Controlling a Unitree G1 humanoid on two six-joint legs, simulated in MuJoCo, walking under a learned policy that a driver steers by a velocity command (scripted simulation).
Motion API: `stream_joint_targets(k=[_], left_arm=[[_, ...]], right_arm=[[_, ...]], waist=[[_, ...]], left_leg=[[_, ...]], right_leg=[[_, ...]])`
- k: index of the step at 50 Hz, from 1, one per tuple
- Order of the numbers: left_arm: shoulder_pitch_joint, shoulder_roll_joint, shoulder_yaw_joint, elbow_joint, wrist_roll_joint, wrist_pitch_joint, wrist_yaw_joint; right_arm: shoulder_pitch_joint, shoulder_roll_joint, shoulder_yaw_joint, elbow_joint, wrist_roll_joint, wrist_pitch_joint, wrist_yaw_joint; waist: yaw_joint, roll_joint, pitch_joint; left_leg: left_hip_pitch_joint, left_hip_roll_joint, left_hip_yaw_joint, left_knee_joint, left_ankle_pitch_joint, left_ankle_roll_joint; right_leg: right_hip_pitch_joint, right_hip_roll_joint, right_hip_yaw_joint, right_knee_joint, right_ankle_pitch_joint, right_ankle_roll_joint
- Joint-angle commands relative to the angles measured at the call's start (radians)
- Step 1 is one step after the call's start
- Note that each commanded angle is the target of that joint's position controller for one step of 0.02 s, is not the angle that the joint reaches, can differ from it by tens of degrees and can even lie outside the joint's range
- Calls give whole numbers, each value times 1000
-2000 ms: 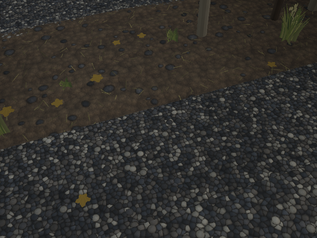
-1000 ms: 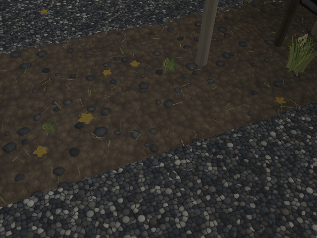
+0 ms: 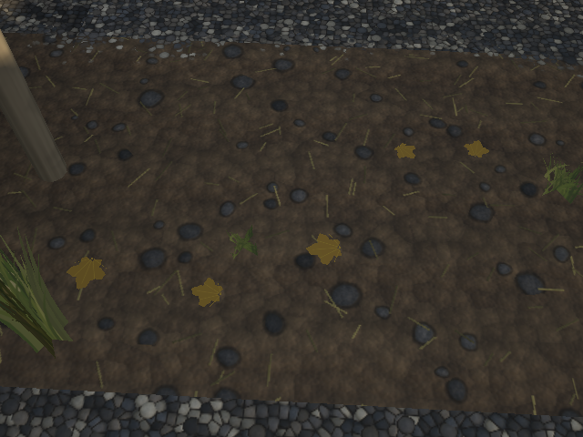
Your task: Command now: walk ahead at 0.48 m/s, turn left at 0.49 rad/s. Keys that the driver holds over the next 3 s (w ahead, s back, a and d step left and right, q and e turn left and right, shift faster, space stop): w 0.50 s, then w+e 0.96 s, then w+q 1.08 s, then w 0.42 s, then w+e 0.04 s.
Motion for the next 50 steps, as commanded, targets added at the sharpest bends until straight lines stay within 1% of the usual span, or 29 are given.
stream_joint_targets(k=[1,4,6,7,8,9,10,11,12,14,15,16,18,22,24,27,30,31,32,33,34,35,36,37,38,39,41,44,50], left_arm=[[-8,60,6,-55,-15,-13,-8],[-67,68,12,-77,-13,-15,-12],[7,90,24,-57,-8,-22,-7],[120,110,36,-16,-2,-31,0],[270,174,54,10,12,-42,12],[353,278,76,22,17,-38,19],[318,242,75,35,-13,-17,17],[219,162,56,8,-19,-12,15],[144,112,44,0,-19,-16,11],[123,78,33,18,-20,-31,16],[142,87,35,35,-21,-41,15],[167,89,36,47,-25,-50,12],[199,103,41,69,-31,-60,10],[267,99,38,103,-33,-56,12],[298,106,39,117,-31,-54,11],[354,112,37,143,-28,-51,11],[349,141,44,151,-22,-45,15],[335,149,46,149,-22,-43,17],[315,152,46,148,-27,-41,17],[317,125,39,142,-33,-42,15],[342,40,16,98,-56,-44,12],[417,33,23,99,-62,-34,19],[357,112,44,116,-39,-19,24],[310,89,44,108,-34,-19,14],[293,65,43,108,-32,-15,7],[287,58,47,109,-19,-3,0],[283,35,46,102,-12,17,-12],[205,29,47,69,-10,34,-23],[-8,9,24,-19,-10,34,-45]], right_arm=[[-3,-170,-36,-65,11,-19,4],[59,-165,-30,-42,2,-12,3],[38,-192,-35,-42,1,-13,1],[29,-192,-35,-43,-1,-17,2],[26,-154,-24,-62,0,-27,7],[140,-70,-10,-75,21,-33,7],[137,-146,-24,-59,-4,-24,6],[62,-155,-27,-66,-17,-20,9],[3,-137,-22,-76,-20,-22,17],[0,-111,-16,-70,-28,-11,24],[21,-99,-12,-61,-32,-4,28],[11,-101,-11,-60,-35,0,30],[-50,-99,-9,-76,-30,5,33],[-230,-77,7,-130,-25,2,39],[-294,-61,19,-146,-19,0,43],[-368,-66,24,-170,-16,-4,40],[-358,-90,18,-181,-13,-16,30],[-306,-100,13,-169,-12,-23,25],[-198,-112,4,-134,-17,-33,17],[-44,-161,-14,-87,-34,-50,4],[106,-260,-37,-82,-59,-60,-12],[99,-308,-52,-72,-39,-43,-8],[3,-207,-29,-94,-25,-34,-5],[-85,-140,-11,-110,-18,-37,-1],[-123,-106,-3,-115,-19,-43,0],[-121,-87,3,-107,-14,-50,-5],[-87,-83,4,-89,-8,-66,-10],[-32,-91,0,-64,0,-83,-12],[33,-93,3,-31,-7,-80,-18]], waist=[[2,106,-121],[-15,88,-85],[39,96,-85],[93,54,-125],[159,-39,-222],[122,-232,-329],[102,-171,-290],[79,-57,-131],[63,-11,-53],[21,-42,-39],[10,-64,-62],[8,-51,-79],[7,-37,-80],[40,-25,-52],[57,-34,-43],[80,-39,-29],[57,-46,-33],[29,-44,-53],[-26,-16,-99],[-78,41,-197],[-112,196,-356],[-72,334,-404],[-42,161,-259],[-15,124,-146],[7,125,-106],[22,141,-80],[39,141,-81],[44,130,-66],[18,114,-13]], left_leg=[[16,266,-215,-161,609,149],[67,299,-259,-146,500,120],[42,294,-259,-86,513,91],[14,246,-218,51,558,71],[-85,174,-143,306,464,38],[-339,17,-35,620,-116,5],[-466,36,-61,732,-247,9],[-514,93,-81,764,-157,14],[-500,128,-73,718,-80,9],[-402,171,-60,632,-8,-14],[-371,168,-43,625,4,-26],[-371,172,-33,618,16,-36],[-416,194,-10,569,64,-56],[-465,226,48,373,189,-93],[-426,219,74,263,235,-95],[-364,195,99,156,238,-86],[-292,176,92,92,161,-62],[-218,159,92,57,136,-52],[-72,136,102,-20,152,-38],[153,190,46,-47,147,-11],[431,477,-279,-96,-24,51],[473,614,-582,-224,-104,119],[339,557,-482,-235,-214,90],[202,507,-344,-266,-148,65],[127,464,-234,-290,-33,39],[83,431,-148,-301,59,22],[56,412,-56,-308,196,19],[89,402,47,-319,325,26],[109,379,198,-319,455,30]], right_leg=[[161,46,-34,-200,142,-18],[202,69,-34,-299,110,-49],[355,103,-43,-372,54,-71],[504,117,-43,-433,38,-91],[696,-31,136,-483,-66,-141],[910,-279,557,-600,-212,-246],[843,-307,735,-681,-407,-285],[722,-263,608,-693,-477,-268],[611,-209,477,-712,-365,-246],[509,-122,295,-743,-108,-195],[503,-117,252,-737,11,-204],[512,-113,226,-738,99,-217],[530,-110,175,-762,152,-229],[560,-84,103,-801,184,-227],[562,-70,66,-798,217,-220],[579,-81,68,-761,296,-219],[614,-115,114,-688,393,-212],[615,-116,123,-636,443,-202],[595,-84,100,-515,514,-184],[504,-20,54,-312,452,-163],[263,73,-16,9,95,-128],[62,170,-25,205,-348,-125],[21,94,40,271,-272,-141],[27,60,45,250,-178,-141],[57,35,40,222,-124,-136],[74,20,34,205,-99,-126],[87,17,18,210,-62,-108],[-7,4,1,197,26,-92],[-25,18,-69,-87,193,-84]])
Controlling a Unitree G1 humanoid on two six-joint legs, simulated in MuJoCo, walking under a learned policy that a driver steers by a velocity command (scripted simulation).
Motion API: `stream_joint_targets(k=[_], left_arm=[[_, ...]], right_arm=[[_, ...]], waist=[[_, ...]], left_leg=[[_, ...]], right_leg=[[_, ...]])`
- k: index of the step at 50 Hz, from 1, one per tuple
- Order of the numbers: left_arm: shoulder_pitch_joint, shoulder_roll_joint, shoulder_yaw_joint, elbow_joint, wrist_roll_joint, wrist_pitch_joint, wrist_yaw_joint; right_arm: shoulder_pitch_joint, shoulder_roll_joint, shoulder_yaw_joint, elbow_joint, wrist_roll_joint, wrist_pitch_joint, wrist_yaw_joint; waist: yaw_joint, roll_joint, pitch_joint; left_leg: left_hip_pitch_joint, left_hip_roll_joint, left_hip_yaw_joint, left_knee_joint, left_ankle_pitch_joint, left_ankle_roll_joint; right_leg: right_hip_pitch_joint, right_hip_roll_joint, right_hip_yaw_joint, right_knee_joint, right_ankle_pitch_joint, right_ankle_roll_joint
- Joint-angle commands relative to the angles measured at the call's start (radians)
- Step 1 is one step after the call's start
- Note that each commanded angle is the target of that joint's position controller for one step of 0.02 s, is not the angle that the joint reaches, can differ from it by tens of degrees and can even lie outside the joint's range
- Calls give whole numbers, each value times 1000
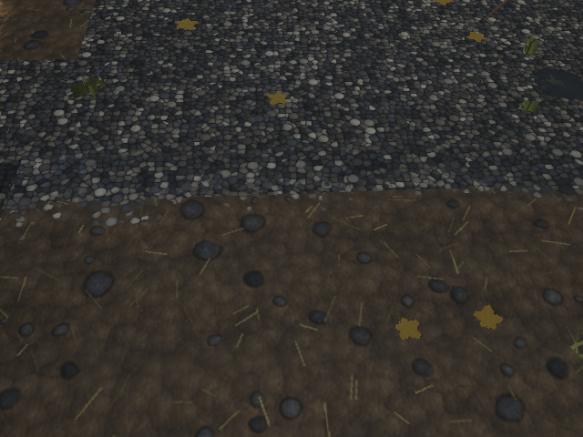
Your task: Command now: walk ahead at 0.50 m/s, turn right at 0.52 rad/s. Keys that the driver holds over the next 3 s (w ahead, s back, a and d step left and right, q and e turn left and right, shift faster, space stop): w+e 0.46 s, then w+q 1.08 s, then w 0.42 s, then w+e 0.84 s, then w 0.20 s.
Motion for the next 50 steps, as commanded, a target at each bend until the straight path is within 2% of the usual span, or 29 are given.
stream_joint_targets(k=[1,4,6,8,9,10,11,12,13,14,15,16,17,18,21,25,28,32,35,37,38,39,40,41,42,43,44,46,50], left_arm=[[-114,-7,-20,-94,2,-9,-14],[-182,5,-25,-132,6,-11,-18],[-167,20,-19,-137,7,-10,-12],[-65,46,-6,-115,9,-10,-3],[34,69,7,-87,9,-16,3],[187,110,29,-40,19,-24,16],[248,221,60,-32,28,-26,32],[229,287,71,-58,-1,-15,34],[209,255,63,-48,-14,-5,42],[155,208,51,-48,-21,-7,49],[104,164,40,-54,-21,-14,51],[75,141,32,-58,-29,-23,54],[65,122,24,-63,-33,-34,54],[75,127,23,-63,-34,-46,52],[137,162,29,-53,-33,-59,49],[230,150,22,-39,-31,-59,49],[281,134,10,-19,-26,-69,53],[321,135,-1,3,-8,-74,64],[276,154,-4,8,4,-78,76],[254,176,-2,12,14,-77,81],[234,184,-2,8,9,-73,80],[230,159,-13,-22,3,-80,80],[328,81,-24,-42,-22,-84,61],[252,146,-17,-51,10,-89,62],[173,155,-16,-79,3,-99,54],[129,148,-21,-93,2,-105,50],[113,136,-22,-103,7,-97,48],[134,109,-31,-114,19,-65,42],[35,91,-41,-162,23,-38,38]], right_arm=[[0,-110,-16,-42,0,-14,-7],[44,-138,-23,-24,-3,-4,-15],[48,-155,-27,-19,-5,8,-21],[42,-188,-36,-19,-7,25,-26],[38,-204,-41,-24,-7,37,-23],[23,-206,-41,-40,-4,44,-17],[49,-113,-22,-90,5,41,-6],[-7,-122,-27,-164,8,29,11],[-138,-158,-33,-188,0,19,16],[-141,-144,-26,-195,11,5,19],[-114,-139,-27,-174,8,4,15],[-94,-137,-28,-171,-12,20,13],[-72,-129,-26,-164,-28,41,15],[-68,-120,-25,-170,-33,58,19],[-150,-112,-22,-208,-30,79,27],[-287,-117,-17,-252,-25,81,33],[-358,-107,-8,-270,-17,75,42],[-454,-110,3,-305,-6,65,53],[-389,-127,-3,-295,-1,58,54],[-203,-162,-21,-235,1,54,39],[-54,-174,-31,-188,-6,47,31],[104,-238,-50,-157,-25,46,19],[106,-330,-77,-150,-27,52,22],[12,-265,-65,-158,17,60,38],[-71,-231,-58,-182,19,64,40],[-97,-191,-49,-182,11,63,41],[-97,-175,-43,-174,10,59,36],[-82,-169,-38,-157,18,47,29],[-24,-211,-51,-147,22,40,24]], waist=[[1,110,71],[-14,102,79],[6,120,54],[54,146,-10],[93,142,-69],[165,90,-150],[150,-79,-247],[121,-156,-307],[135,-1,-175],[94,28,-73],[43,81,-19],[9,79,-6],[-9,67,-21],[-18,52,-36],[-1,29,-16],[55,-4,7],[89,-17,11],[118,-23,45],[60,-34,36],[-20,-41,-57],[-93,-20,-126],[-147,60,-226],[-58,314,-285],[-41,159,-219],[-22,100,-94],[-9,27,-43],[13,12,-8],[48,53,-22],[31,74,2]], left_leg=[[-42,270,-64,-104,430,74],[49,298,-24,-69,541,69],[106,304,12,22,791,58],[141,309,35,216,1037,55],[118,309,38,383,1023,52],[-14,289,51,632,840,23],[-357,201,44,972,185,-21],[-655,-4,-136,1217,-316,-61],[-770,70,-254,1205,-205,-49],[-749,110,-252,1119,-103,-43],[-679,141,-255,1022,-64,-45],[-613,153,-259,968,-58,-58],[-556,161,-262,933,-47,-69],[-542,155,-254,915,-52,-81],[-593,150,-233,806,30,-109],[-692,144,-225,622,177,-110],[-689,129,-200,507,263,-79],[-689,95,-166,386,255,-21],[-540,32,-149,312,153,41],[-342,-44,-132,288,71,83],[-163,-47,-144,218,116,110],[79,130,-365,216,55,170],[314,377,-911,120,57,347],[251,354,-990,31,1,330],[116,330,-822,19,21,309],[18,290,-735,-4,123,284],[-58,246,-665,-14,215,260],[-130,189,-581,-34,311,234],[-185,140,-530,-77,307,228]], right_leg=[[3,6,-51,-159,71,-7],[35,30,-102,-261,14,-44],[104,77,-137,-300,-68,-81],[228,147,-164,-319,-175,-127],[344,181,-159,-362,-201,-153],[570,174,-98,-450,-178,-191],[860,-98,279,-471,-262,-281],[981,-268,787,-645,-226,-406],[909,-237,642,-683,-190,-361],[769,-212,514,-695,-99,-322],[653,-153,419,-707,26,-273],[577,-108,348,-714,118,-251],[539,-73,303,-715,179,-234],[524,-56,287,-717,226,-242],[500,-19,264,-738,224,-225],[595,-16,265,-757,232,-178],[676,-21,217,-757,330,-134],[785,-62,175,-762,401,-123],[803,-90,111,-695,664,-100],[822,-86,69,-474,923,-80],[758,-62,34,-277,873,-67],[561,-21,-2,13,566,-52],[155,204,-33,393,-302,8],[41,160,104,452,-371,-12],[8,103,110,416,-282,-12],[30,71,98,361,-239,-6],[58,49,95,310,-234,6],[122,27,84,225,-233,39],[67,10,39,64,-165,96]])
Over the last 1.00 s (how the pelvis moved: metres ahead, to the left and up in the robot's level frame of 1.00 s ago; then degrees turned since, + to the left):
0.50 0.03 0.01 -7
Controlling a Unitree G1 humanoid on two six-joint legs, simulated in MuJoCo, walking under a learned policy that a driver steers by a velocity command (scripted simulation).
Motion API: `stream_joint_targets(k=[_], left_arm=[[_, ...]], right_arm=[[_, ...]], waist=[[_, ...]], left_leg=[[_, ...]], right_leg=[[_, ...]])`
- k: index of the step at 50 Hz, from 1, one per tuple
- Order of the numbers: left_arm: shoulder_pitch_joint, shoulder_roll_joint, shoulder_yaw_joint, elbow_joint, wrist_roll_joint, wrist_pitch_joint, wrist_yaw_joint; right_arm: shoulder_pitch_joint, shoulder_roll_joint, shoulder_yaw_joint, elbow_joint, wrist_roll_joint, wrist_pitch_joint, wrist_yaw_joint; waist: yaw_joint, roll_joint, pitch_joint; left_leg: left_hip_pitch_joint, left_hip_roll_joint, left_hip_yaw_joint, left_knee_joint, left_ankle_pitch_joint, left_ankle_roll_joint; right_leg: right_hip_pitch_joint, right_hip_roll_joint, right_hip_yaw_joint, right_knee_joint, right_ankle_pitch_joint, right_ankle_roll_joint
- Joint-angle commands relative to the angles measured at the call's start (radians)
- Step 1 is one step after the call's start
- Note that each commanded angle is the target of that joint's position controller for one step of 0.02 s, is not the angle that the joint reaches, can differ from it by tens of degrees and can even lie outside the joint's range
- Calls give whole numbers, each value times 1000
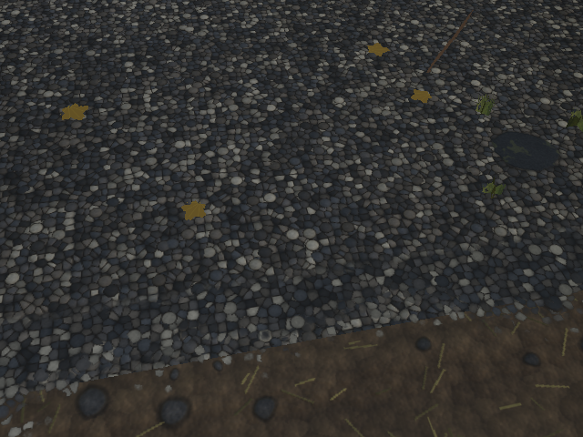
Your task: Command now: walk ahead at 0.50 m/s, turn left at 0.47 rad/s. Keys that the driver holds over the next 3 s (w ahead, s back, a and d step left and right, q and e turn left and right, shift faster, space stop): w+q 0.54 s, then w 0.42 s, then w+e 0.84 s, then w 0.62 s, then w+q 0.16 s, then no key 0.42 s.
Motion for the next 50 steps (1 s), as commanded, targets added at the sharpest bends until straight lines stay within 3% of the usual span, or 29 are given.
stream_joint_targets(k=[1,5,10,12,14,15,16,17,18,19,20,22,23,26,29,33,37,39,40,41,42,43,44,45,46,48,49,50], left_arm=[[-21,79,15,-72,1,12,-2],[-159,72,7,-120,-8,10,-7],[-276,79,-2,-174,-19,-5,-10],[-237,101,2,-175,-22,-14,-8],[-76,140,19,-129,-25,-25,6],[51,175,33,-100,-17,-38,20],[214,250,52,-94,6,-43,40],[182,319,69,-101,11,-24,42],[130,232,62,-105,-6,-11,35],[77,143,41,-117,-15,-10,31],[50,107,31,-111,-13,-13,26],[68,97,28,-87,-17,-25,27],[86,108,32,-75,-23,-36,24],[119,113,40,-53,-34,-55,15],[169,112,42,-22,-30,-55,12],[203,117,42,14,-31,-53,4],[283,146,46,69,-32,-38,10],[293,165,48,92,-31,-26,14],[295,174,49,102,-32,-20,16],[291,168,44,106,-39,-13,17],[280,140,32,81,-44,-15,17],[339,24,5,22,-61,-20,-1],[272,138,39,30,-40,-13,10],[201,138,44,8,-42,-15,8],[181,108,34,7,-45,-23,5],[220,85,34,37,-24,1,-1],[260,66,31,52,-21,16,-7],[256,63,32,57,-19,24,-13]], right_arm=[[31,-151,-35,-55,4,-16,-7],[109,-154,-41,-49,5,-9,-10],[159,-162,-46,-57,-14,-1,-22],[121,-176,-51,-75,-17,-1,-29],[53,-195,-55,-97,-17,-6,-26],[39,-186,-52,-101,-6,-14,-15],[49,-111,-31,-133,7,-24,-9],[167,-57,-20,-162,25,-17,-10],[157,-137,-27,-125,-13,2,-21],[86,-142,-30,-122,-23,7,-12],[44,-123,-27,-129,-23,10,-2],[27,-107,-25,-134,-37,31,18],[28,-101,-24,-141,-37,39,24],[-53,-89,-18,-173,-37,51,38],[-153,-71,-8,-210,-38,49,47],[-275,-36,17,-241,-37,36,53],[-370,-43,28,-272,-42,26,52],[-344,-56,26,-264,-48,19,41],[-271,-66,20,-240,-52,12,34],[-124,-82,9,-186,-60,0,25],[43,-140,-11,-139,-77,-7,11],[112,-256,-39,-133,-78,-5,-4],[111,-253,-47,-134,-25,6,-13],[33,-211,-35,-125,-15,6,-16],[-16,-146,-18,-121,-17,-1,-13],[-84,-76,4,-111,-13,-14,-11],[-83,-77,5,-109,-16,-23,-11],[-69,-76,3,-97,-16,-33,-10]], waist=[[14,68,-8],[-47,86,-18],[-84,104,-22],[-49,116,-29],[30,114,-85],[97,57,-158],[148,-62,-314],[63,-283,-368],[38,-127,-252],[38,-19,-136],[28,4,-74],[12,-64,-42],[6,-95,-54],[6,-68,-47],[25,-50,-21],[48,-57,7],[71,-60,27],[48,-70,4],[12,-74,-41],[-56,-45,-126],[-121,7,-240],[-95,255,-373],[-118,170,-379],[-78,118,-222],[-43,85,-130],[31,81,-58],[45,118,-68],[47,105,-58]], left_leg=[[-8,252,-272,-175,201,142],[78,230,-281,-137,257,91],[184,253,-339,-44,384,87],[172,266,-372,-2,406,61],[97,236,-373,121,508,19],[33,175,-324,299,478,-6],[-84,118,-232,569,201,-28],[-371,-22,-116,780,-429,-50],[-458,83,-103,878,-365,-44],[-451,117,-93,872,-266,-50],[-430,145,-80,839,-211,-61],[-393,179,-60,807,-173,-76],[-385,180,-50,808,-162,-82],[-462,198,-43,799,-92,-94],[-524,199,-40,706,-6,-105],[-446,179,19,436,112,-98],[-380,165,86,277,43,-57],[-302,130,114,225,-45,-21],[-202,99,127,187,-66,0],[-5,74,134,115,-16,25],[266,207,-12,118,-56,67],[584,540,-509,66,-65,197],[530,564,-635,-15,35,222],[418,509,-449,-16,114,196],[280,459,-343,-49,183,159],[108,363,-200,-123,208,81],[70,373,-174,-144,235,93],[58,370,-152,-166,250,98]], right_leg=[[-69,-14,-39,-116,90,45],[-102,6,-42,-297,236,57],[-91,52,-36,-437,226,36],[13,66,-16,-512,185,15],[273,108,-28,-584,121,-19],[469,60,8,-642,139,-51],[698,-181,239,-668,-76,-102],[842,-387,675,-784,-150,-206],[729,-366,692,-785,-250,-213],[602,-312,527,-803,-203,-191],[515,-259,382,-830,-60,-172],[439,-183,199,-866,111,-135],[432,-188,166,-867,196,-145],[456,-190,65,-899,303,-159],[473,-175,-18,-919,372,-167],[466,-140,-116,-930,407,-152],[556,-184,-130,-896,507,-151],[612,-196,-145,-800,737,-145],[625,-189,-160,-692,876,-138],[580,-159,-199,-517,893,-118],[396,-129,-210,-282,637,-98],[-4,40,-226,95,-84,-48],[-98,75,-70,236,-238,-52],[-151,22,-29,236,-162,-64],[-121,-6,-27,164,-104,-66],[-6,-40,-32,56,-50,-54],[40,-31,-36,46,-45,-47],[38,-26,-34,42,-34,-43]])
Over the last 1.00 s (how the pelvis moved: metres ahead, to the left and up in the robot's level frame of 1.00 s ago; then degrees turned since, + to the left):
0.55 -0.08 0.00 -8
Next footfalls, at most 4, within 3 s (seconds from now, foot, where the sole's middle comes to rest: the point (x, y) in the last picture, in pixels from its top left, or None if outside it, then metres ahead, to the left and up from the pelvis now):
0.30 right None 0.35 -0.12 -0.78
0.84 left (215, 418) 0.52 0.18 -0.78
1.38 right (246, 288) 0.86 0.12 -0.78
1.90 left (182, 209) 1.13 0.32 -0.78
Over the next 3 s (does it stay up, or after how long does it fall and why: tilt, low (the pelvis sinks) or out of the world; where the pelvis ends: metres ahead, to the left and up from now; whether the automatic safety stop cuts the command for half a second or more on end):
stays up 1.47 0.17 -0.01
